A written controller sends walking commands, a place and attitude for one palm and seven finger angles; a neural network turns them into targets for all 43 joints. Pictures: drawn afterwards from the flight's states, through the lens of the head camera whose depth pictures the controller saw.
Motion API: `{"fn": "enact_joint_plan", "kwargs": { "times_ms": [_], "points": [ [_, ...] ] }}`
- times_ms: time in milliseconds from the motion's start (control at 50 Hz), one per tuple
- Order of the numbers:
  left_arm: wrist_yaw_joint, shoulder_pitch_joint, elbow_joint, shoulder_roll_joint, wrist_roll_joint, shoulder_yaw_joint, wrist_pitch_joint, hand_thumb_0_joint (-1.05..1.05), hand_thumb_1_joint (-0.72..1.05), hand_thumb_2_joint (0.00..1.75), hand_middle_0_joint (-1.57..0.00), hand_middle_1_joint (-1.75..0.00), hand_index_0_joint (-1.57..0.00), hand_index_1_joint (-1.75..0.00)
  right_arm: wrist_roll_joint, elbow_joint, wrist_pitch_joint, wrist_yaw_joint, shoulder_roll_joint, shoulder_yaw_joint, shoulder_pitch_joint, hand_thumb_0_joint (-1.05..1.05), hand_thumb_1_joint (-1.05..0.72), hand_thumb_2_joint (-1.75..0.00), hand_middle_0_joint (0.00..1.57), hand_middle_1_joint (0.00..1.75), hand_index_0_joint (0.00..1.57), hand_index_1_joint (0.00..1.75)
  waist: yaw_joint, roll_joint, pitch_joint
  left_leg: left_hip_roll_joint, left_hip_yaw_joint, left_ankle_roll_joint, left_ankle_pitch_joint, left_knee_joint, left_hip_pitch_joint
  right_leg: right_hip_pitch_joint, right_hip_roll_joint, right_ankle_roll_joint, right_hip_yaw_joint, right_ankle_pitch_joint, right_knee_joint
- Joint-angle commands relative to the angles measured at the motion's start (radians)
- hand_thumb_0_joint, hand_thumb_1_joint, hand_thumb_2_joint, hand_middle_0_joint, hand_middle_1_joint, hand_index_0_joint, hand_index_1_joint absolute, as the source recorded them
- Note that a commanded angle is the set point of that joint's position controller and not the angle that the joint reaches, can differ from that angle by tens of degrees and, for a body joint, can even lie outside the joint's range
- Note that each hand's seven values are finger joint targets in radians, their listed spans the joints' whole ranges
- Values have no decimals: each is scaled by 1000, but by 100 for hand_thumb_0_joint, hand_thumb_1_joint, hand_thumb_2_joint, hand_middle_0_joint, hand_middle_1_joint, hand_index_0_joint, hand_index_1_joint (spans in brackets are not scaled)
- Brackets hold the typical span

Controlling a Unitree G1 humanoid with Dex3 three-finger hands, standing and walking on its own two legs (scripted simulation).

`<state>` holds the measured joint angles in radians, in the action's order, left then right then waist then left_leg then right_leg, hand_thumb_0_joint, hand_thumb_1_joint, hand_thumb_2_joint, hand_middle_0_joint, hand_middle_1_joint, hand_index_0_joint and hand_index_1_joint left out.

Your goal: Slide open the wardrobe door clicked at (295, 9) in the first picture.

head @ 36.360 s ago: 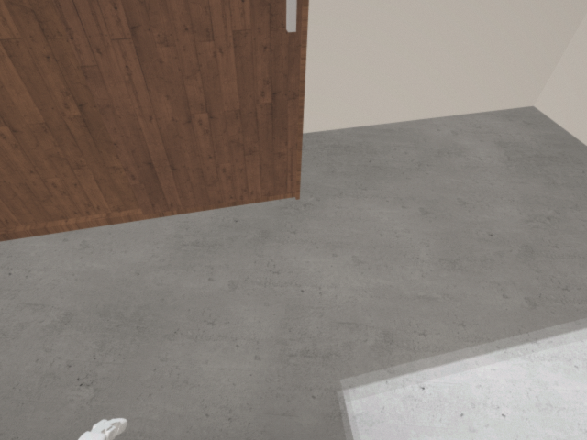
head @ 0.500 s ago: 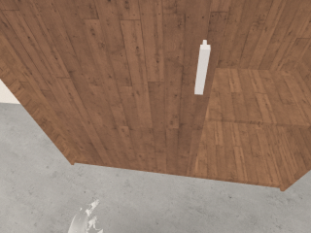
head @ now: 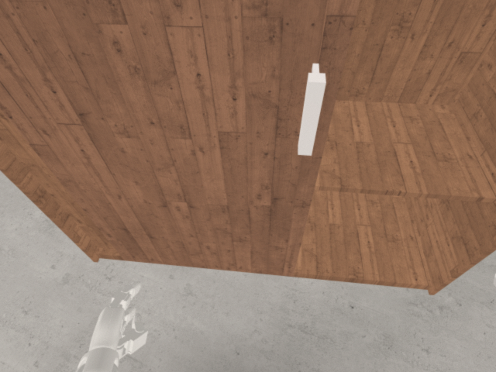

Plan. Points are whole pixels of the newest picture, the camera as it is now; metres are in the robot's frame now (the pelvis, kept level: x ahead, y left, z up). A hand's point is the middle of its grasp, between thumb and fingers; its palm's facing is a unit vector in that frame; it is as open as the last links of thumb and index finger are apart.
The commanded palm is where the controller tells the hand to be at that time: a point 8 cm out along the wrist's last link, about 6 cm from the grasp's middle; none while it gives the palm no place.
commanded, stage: let the arm hang, fingers relaxed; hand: right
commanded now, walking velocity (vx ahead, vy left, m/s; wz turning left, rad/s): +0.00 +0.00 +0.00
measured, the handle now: (309, 111) +0.53 -0.09 +0.13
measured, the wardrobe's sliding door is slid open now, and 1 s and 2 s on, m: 0.55 0.55 0.55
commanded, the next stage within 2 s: look to check the result in 1.16 s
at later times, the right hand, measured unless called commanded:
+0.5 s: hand out of the picture -0.01 -0.19 -0.18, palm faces +0.02 +0.98 -0.20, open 7.0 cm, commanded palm none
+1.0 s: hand out of the picture +0.03 -0.19 -0.17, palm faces +0.01 +0.98 -0.21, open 7.3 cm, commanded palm none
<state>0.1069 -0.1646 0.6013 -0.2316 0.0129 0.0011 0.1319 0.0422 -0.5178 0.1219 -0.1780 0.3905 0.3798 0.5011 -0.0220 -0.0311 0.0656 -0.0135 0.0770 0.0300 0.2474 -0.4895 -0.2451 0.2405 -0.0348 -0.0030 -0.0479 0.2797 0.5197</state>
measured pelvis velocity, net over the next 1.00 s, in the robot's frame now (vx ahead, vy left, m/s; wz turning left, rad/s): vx -0.01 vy -0.01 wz -0.01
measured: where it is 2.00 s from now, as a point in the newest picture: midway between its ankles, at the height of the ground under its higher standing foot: outside the picture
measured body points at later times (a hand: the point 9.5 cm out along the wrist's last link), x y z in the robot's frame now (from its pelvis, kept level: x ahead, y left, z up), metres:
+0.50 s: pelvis -0.04 +0.00 -0.01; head +0.01 -0.02 +0.44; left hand -0.05 +0.24 -0.15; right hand -0.01 -0.25 -0.17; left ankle +0.01 +0.10 -0.74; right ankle +0.00 -0.12 -0.74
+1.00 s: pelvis -0.01 -0.01 +0.00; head +0.02 -0.01 +0.45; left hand +0.01 +0.21 -0.16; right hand +0.03 -0.25 -0.15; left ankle +0.01 +0.10 -0.74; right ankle +0.00 -0.12 -0.74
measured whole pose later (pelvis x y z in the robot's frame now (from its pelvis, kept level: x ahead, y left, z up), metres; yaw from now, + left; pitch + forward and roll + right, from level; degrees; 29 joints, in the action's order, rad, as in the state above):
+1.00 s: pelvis -0.01 -0.01 +0.00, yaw -1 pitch +1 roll +0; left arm 0.03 -0.23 1.10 -0.16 0.03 0.00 -0.01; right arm -0.02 1.10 -0.01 -0.03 0.16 0.01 0.20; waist 0.01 0.01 0.04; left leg 0.02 0.07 0.01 0.22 -0.46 -0.25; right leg 0.24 0.00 0.02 -0.06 0.24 0.46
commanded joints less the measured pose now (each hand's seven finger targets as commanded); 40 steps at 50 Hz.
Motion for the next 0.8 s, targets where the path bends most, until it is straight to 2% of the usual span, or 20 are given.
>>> {"fn": "enact_joint_plan", "kwargs": {
  "times_ms": [0, 20, 40, 60, 80, 100, 140, 160, 200, 240, 280, 300, 340, 400, 440, 520, 600, 660, 740, 780],
  "points": [
    [5, 42, -148, -105, -4, 49, 44, 0, 90, 90, -20, -30, -20, -30, 3, -229, 78, -31, 196, 158, 28, 0, -90, -90, 20, 30, 20, 30, 10, 167, -266, 85, -124, -10, -449, 33, 172, -62, -60, 1, 70, -465, -35],
    [4, 41, -145, -106, -4, 52, 40, 0, 90, 90, -20, -30, -20, -30, 7, -200, 75, -30, 202, 174, 69, 0, -90, -90, 20, 30, 20, 30, 10, 151, -272, 89, -124, -8, -455, 40, 180, -59, -60, -1, 73, -459, -37],
    [-101, 87, 110, -215, -12, 84, 55, 0, 90, 90, -20, -30, -20, -30, -66, 640, -57, 109, -34, -296, -34, 0, -90, -90, 20, 30, 20, 30, 61, 89, -197, 175, -79, -1, -618, -94, 23, -19, -80, 2, 52, -578, 133],
    [-108, 22, 97, -217, -21, 92, -9, 0, 90, 90, -20, -30, -20, -30, -68, 675, -107, 151, 18, -268, -67, 0, -90, -90, 20, 30, 20, 30, 54, 78, -256, 170, -116, 15, -537, -70, -25, -69, -95, 1, 67, -527, 114],
    [-106, 26, 72, -197, -24, 81, -33, 0, 90, 90, -20, -30, -20, -30, -64, 666, -121, 162, 4, -275, -78, 0, -90, -90, 20, 30, 20, 30, 52, 62, -224, 150, -94, 5, -432, -71, -58, -57, -97, 9, 66, -474, 99],
    [-110, 30, 81, -183, -22, 73, -49, 0, 90, 90, -20, -30, -20, -30, -63, 706, -117, 166, -8, -286, -121, 0, -90, -90, 20, 30, 20, 30, 45, 42, -217, 130, -63, 3, -246, -104, -76, 21, -114, 39, 104, -363, 69],
    [-111, 43, 88, -174, -6, 49, -83, 0, 90, 90, -20, -30, -20, -30, -68, 828, -119, 165, -18, -308, -186, 0, -90, -90, 20, 30, 20, 30, 31, -86, -139, 90, -56, -9, -92, -127, -51, 142, -139, 82, 171, -277, -6],
    [-108, 49, 88, -172, 3, 40, -93, 0, 90, 90, -20, -30, -20, -30, -71, 877, -121, 164, -18, -317, -203, 0, -90, -90, 20, 30, 20, 30, 19, -158, -128, 90, -69, -11, -114, -102, -26, 165, -127, 82, 183, -263, -7],
    [-104, 34, 112, -154, 8, 37, -116, 0, 90, 90, -20, -30, -20, -30, -80, 992, -128, 160, -8, -323, -252, 0, -90, -90, 20, 30, 20, 30, 27, -242, -127, 151, -128, 15, -157, -34, -36, 136, -58, 60, 142, -176, 47],
    [-100, 9, 144, -126, 14, 33, -143, 0, 90, 90, -20, -30, -20, -30, -76, 1090, -139, 155, 9, -335, -294, 0, -90, -90, 20, 30, 20, 30, 44, -188, -104, 208, -190, 52, -37, 75, -110, 70, 3, 40, 78, -39, 93],
    [-96, -18, 191, -104, 19, 31, -155, 0, 90, 90, -20, -30, -20, -30, -75, 1165, -145, 152, 11, -341, -331, 0, -90, -90, 20, 30, 20, 30, 58, -64, -75, 215, -206, 65, 60, 120, -161, 10, 11, 35, 56, -22, 93],
    [-95, -23, 212, -96, 20, 28, -157, 0, 90, 90, -20, -30, -20, -30, -73, 1199, -145, 151, 3, -344, -336, 0, -90, -90, 20, 30, 20, 30, 59, 24, -56, 199, -199, 60, 109, 126, -174, 1, 0, 37, 70, -24, 62],
    [-94, -33, 245, -91, 23, 24, -155, 0, 90, 90, -20, -30, -20, -30, -69, 1270, -143, 152, -17, -345, -309, 0, -90, -90, 20, 30, 20, 30, 44, 142, -54, 142, -151, 32, 144, 91, -109, 57, -37, 50, 122, -7, -34],
    [-86, -54, 286, -88, 31, 34, -153, 0, 90, 90, -20, -30, -20, -30, -68, 1351, -140, 150, -65, -325, -242, 0, -90, -90, 20, 30, 20, 30, 18, 257, -97, 100, -97, 22, 126, 48, 18, 143, -63, 62, 154, 110, -118],
    [-84, -82, 309, -90, 25, 37, -157, 0, 90, 90, -20, -30, -20, -30, -66, 1395, -139, 152, -60, -331, -230, 0, -90, -90, 20, 30, 20, 30, 12, 200, -118, 91, -85, 13, 132, 54, 59, 158, -71, 67, 170, 142, -143],
    [-83, -163, 360, -74, 20, 44, -161, 0, 90, 90, -20, -30, -20, -30, -65, 1453, -136, 153, -58, -336, -252, 0, -90, -90, 20, 30, 20, 30, 31, 42, -63, 117, -121, 34, 210, 127, -25, 124, -50, 60, 149, 152, -113],
    [-82, -212, 403, -53, 21, 44, -160, 0, 90, 90, -20, -30, -20, -30, -64, 1498, -138, 153, -69, -339, -258, 0, -90, -90, 20, 30, 20, 30, 42, -13, -12, 130, -140, 38, 253, 160, -92, 101, -43, 60, 139, 145, -107],
    [-81, -227, 425, -49, 22, 39, -154, 0, 90, 90, -20, -30, -20, -30, -62, 1522, -137, 153, -77, -342, -253, 0, -90, -90, 20, 30, 20, 30, 42, 24, -12, 114, -122, 27, 232, 136, -86, 100, -61, 63, 148, 140, -145],
    [-78, -184, 435, -49, 19, 35, -143, 0, 90, 90, -20, -30, -20, -30, -61, 1558, -133, 151, -95, -347, -225, 0, -90, -90, 20, 30, 20, 30, 22, 66, -18, 93, -92, 8, 120, 97, -13, 123, -87, 65, 173, 120, -209],
    [-78, -171, 441, -41, 17, 32, -139, 0, 90, 90, -20, -30, -20, -30, -62, 1572, -128, 149, -105, -349, -220, 0, -90, -90, 20, 30, 20, 30, 19, 44, -18, 102, -99, 8, 73, 108, 2, 110, -78, 61, 154, 69, -197]
  ]
}}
